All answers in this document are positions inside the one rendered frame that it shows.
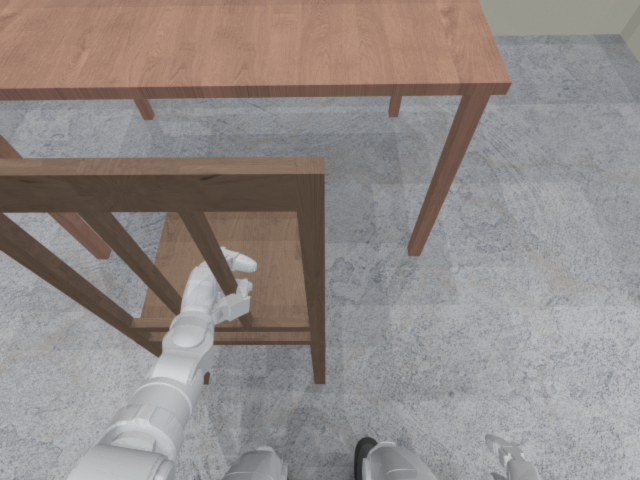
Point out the robot right hand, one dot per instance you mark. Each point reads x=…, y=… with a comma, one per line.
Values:
x=511, y=457

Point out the left robot forearm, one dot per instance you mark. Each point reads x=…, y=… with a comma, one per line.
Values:
x=155, y=417

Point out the left robot shin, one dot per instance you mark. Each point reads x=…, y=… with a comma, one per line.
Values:
x=266, y=448

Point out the robot left hand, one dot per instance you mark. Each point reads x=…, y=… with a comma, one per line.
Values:
x=202, y=290

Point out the robot left upper arm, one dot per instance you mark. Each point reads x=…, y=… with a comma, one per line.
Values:
x=107, y=462

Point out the chair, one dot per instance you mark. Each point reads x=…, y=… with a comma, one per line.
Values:
x=270, y=209

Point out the robot right foot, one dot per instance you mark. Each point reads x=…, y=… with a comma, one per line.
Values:
x=362, y=449

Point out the table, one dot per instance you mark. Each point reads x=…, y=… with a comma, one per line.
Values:
x=183, y=49

